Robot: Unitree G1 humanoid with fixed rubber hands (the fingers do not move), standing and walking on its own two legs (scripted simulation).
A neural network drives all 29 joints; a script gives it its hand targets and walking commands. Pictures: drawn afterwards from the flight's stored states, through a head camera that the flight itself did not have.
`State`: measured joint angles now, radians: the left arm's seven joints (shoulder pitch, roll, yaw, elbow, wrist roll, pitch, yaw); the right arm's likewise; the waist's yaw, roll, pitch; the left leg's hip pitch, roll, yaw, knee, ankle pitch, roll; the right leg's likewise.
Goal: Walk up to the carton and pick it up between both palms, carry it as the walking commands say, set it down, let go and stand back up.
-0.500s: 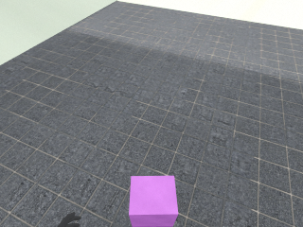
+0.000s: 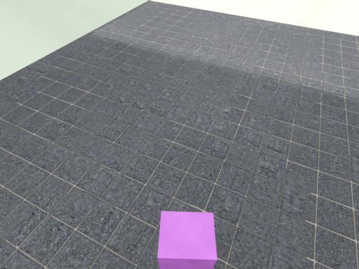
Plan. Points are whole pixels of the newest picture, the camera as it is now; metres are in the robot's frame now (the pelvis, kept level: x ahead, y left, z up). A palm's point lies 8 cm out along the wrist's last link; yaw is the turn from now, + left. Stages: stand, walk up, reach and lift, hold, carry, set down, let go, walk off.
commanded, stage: stand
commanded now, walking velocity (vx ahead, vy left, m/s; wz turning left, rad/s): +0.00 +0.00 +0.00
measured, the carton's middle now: (186, 243) +0.36 -0.01 -0.63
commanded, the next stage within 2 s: none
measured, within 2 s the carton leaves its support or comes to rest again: neither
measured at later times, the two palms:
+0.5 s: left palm out of the picture -0.08 +0.22 -0.14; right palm out of the picture -0.05 -0.23 -0.13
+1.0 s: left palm out of the picture -0.11 +0.19 -0.14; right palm out of the picture -0.08 -0.23 -0.14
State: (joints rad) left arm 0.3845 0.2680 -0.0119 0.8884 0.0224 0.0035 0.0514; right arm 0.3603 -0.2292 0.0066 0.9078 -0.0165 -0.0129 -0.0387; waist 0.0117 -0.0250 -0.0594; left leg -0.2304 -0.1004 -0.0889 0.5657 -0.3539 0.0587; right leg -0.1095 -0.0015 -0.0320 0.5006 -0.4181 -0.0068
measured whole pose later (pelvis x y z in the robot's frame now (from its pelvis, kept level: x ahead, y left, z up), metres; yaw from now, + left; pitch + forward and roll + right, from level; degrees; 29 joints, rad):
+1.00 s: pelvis -0.04 -0.02 +0.01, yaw +2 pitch -1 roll +0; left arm 0.40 0.14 -0.04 1.16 0.02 0.00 0.06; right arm 0.36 -0.13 0.05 1.16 -0.01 0.00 -0.05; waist 0.01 -0.02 -0.01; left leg -0.21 -0.08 -0.13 0.49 -0.26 0.03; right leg -0.09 0.01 -0.07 0.44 -0.34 -0.03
